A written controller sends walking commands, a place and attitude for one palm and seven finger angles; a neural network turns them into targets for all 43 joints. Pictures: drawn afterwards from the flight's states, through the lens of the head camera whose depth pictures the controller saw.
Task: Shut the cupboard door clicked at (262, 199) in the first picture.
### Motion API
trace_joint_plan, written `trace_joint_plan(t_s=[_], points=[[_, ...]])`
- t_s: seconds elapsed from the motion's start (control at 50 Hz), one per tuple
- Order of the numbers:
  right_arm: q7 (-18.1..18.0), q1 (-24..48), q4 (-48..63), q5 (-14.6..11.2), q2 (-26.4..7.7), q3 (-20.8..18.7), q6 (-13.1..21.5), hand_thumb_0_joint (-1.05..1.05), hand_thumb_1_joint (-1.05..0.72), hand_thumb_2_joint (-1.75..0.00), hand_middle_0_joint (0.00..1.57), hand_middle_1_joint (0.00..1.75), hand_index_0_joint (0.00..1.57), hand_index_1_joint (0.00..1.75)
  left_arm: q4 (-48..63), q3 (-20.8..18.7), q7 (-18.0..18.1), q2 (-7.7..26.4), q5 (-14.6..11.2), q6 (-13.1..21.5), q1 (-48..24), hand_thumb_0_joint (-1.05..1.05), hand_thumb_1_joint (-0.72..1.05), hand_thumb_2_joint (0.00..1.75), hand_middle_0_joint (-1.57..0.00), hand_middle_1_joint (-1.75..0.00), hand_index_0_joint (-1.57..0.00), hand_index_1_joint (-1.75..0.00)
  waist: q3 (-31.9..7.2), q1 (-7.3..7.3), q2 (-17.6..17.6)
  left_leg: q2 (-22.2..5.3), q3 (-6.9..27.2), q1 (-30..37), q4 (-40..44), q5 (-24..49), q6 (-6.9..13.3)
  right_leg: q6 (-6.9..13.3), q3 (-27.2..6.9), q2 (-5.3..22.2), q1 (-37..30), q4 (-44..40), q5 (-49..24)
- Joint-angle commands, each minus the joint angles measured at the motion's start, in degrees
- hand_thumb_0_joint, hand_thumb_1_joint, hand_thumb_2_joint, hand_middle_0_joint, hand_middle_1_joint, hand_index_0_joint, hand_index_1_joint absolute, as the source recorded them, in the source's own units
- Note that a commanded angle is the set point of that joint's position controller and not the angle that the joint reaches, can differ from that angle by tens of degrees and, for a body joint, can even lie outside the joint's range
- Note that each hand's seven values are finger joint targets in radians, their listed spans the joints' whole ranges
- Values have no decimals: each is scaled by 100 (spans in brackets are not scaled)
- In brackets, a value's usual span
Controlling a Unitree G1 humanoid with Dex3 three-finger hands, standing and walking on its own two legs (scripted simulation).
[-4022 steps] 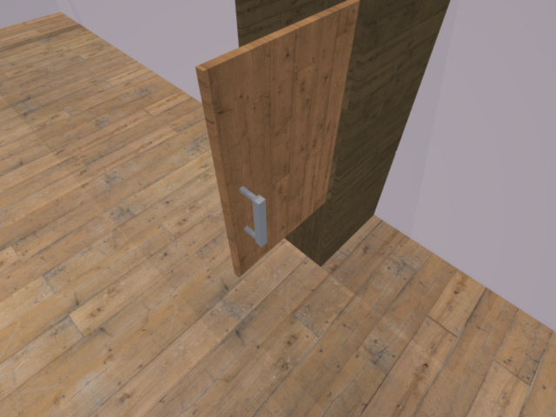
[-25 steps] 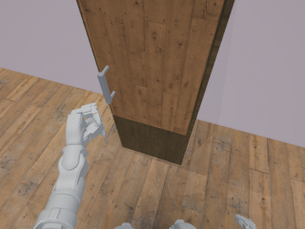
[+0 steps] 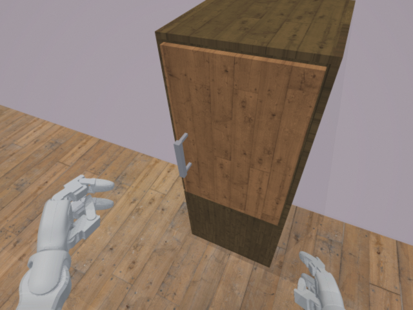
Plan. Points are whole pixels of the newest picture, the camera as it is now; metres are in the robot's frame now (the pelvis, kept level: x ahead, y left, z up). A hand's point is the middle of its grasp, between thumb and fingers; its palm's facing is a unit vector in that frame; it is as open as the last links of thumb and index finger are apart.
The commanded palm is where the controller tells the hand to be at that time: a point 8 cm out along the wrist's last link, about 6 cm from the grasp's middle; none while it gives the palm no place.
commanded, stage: draw the hand back to the body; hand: left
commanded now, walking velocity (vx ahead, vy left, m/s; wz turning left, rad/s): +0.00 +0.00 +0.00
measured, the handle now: (183, 155) +0.59 +0.15 -0.10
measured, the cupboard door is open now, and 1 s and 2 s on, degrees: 0 0 0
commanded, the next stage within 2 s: step back with the hand held close in 0.60 s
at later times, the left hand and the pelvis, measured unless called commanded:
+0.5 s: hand (39, 234) +0.18 +0.27 +0.15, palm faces +0.46 -0.80 -0.40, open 7.3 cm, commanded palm +0.13 +0.30 +0.17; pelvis -0.01 +0.00 +0.00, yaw +0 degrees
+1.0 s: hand (39, 232) +0.18 +0.27 +0.15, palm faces +0.38 -0.79 -0.48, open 7.4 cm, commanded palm +0.12 +0.31 +0.17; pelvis -0.02 +0.01 +0.00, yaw -1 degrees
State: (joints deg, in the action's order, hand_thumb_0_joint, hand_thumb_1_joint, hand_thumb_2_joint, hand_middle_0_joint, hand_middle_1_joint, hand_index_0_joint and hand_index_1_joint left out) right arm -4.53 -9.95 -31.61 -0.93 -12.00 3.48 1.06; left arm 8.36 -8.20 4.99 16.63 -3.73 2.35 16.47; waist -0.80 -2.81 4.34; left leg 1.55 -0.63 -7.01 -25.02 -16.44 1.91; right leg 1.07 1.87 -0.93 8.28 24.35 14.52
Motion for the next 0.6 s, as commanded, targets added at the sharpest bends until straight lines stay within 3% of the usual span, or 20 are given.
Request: trace_joint_plan(t_s=[0.0, 0.08, 0.12, 0.2, 0.22, 0.26, 0.34, 0.36, 0.42, 0.44, 0.52, 0.58], points=[[-1, 510, 742, 27, -588, -300, 352, 0, -90, -90, 20, 30, 20, 30, 1818, -985, 116, 1094, -12, 347, -451, 0, 90, 90, -47, -60, -47, -60, -782, 13, -203, -316, 89, 185, 331, 2381, -135, -2, 1, 131, -568, -224, -1831], [22, 570, 674, 40, -592, -318, 446, 0, -90, -90, 20, 30, 20, 30, 2204, -1384, 148, 1314, -31, 378, -63, 0, 90, 90, -36, -48, -36, -48, -605, -39, -132, -299, 97, 79, 365, 2256, -149, -10, -1, 141, -582, -283, -1735], [35, 564, 649, 32, -604, -350, 503, 0, -90, -90, 20, 30, 20, 30, 2479, -1595, 175, 1413, -37, 422, 115, 0, 90, 90, -31, -42, -31, -42, -686, -72, 79, -309, 109, 114, 360, 2305, -164, -9, -10, 140, -616, -278, -1675], [37, 574, 574, 22, -598, -397, 615, 0, -90, -90, 20, 30, 20, 30, 2668, -2017, 211, 1601, -73, 495, 568, 0, 90, 90, -20, -30, -20, -30, -512, -107, 46, -324, 103, 34, 376, 2140, -174, -16, -9, 134, -544, -307, -1522], [44, 552, 527, 22, -612, -389, 631, 0, -90, -90, 20, 30, 20, 30, 2450, -1794, 191, 1345, -60, 493, 593, 0, 90, 90, -20, -30, -20, -30, -263, -49, -118, -318, 108, -60, 422, 1968, -178, -24, 29, 126, -400, -322, -1366], [38, 519, 494, 1, -676, -425, 640, 0, -90, -90, 20, 30, 20, 30, 2228, -1568, 170, 1141, -55, 476, 509, 0, 90, 90, -20, -30, -20, -30, -12, 17, -268, -344, 118, -93, 493, 1646, -153, -38, 8, 144, -228, -396, -1087], [-17, 535, 460, 22, -738, -471, 668, 0, -90, -90, 20, 30, 20, 30, 2123, -1693, 207, 1299, -32, 509, 389, 0, 90, 90, -20, -30, -20, -30, -95, -35, -338, -313, 118, -75, 523, 1320, -83, -29, -24, 140, -236, -458, -840], [-14, 546, 493, 17, -718, -464, 683, 0, -90, -90, 20, 30, 20, 30, 2335, -1677, 211, 1317, -21, 548, 281, 0, 90, 90, -20, -30, -20, -30, -299, -38, -218, -298, 119, -31, 535, 1315, -88, -23, -41, 165, -360, -410, -825], [-30, 613, 484, 21, -671, -446, 759, 0, -90, -90, 20, 30, 20, 30, 2578, -1796, 252, 1464, 3, 631, 237, 0, 90, 90, -20, -30, -20, -30, -411, -87, 25, -264, 107, -33, 527, 1246, -88, -10, -55, 157, -426, -397, -793], [-43, 617, 449, 34, -689, -437, 792, 0, -90, -90, 20, 30, 20, 30, 2585, -1913, 267, 1603, 3, 634, 249, 0, 90, 90, -20, -30, -20, -30, -379, -108, -8, -265, 135, -86, 523, 1236, -87, -4, -69, 142, -456, -433, -799], [-37, 620, 439, 29, -623, -410, 844, 0, -90, -90, 20, 30, 20, 30, 2538, -1868, 274, 1480, 3, 661, 351, 0, 90, 90, -20, -30, -20, -30, -124, -97, 135, -263, 102, -168, 559, 1149, -123, 8, -67, 135, -378, -444, -730], [-40, 605, 425, 25, -611, -418, 848, 0, -90, -90, 20, 30, 20, 30, 2348, -1901, 252, 1441, -26, 659, 499, 0, 90, 90, -20, -30, -20, -30, -33, -97, -64, -270, 61, -200, 548, 1180, -103, -3, -88, 137, -357, -484, -775]])
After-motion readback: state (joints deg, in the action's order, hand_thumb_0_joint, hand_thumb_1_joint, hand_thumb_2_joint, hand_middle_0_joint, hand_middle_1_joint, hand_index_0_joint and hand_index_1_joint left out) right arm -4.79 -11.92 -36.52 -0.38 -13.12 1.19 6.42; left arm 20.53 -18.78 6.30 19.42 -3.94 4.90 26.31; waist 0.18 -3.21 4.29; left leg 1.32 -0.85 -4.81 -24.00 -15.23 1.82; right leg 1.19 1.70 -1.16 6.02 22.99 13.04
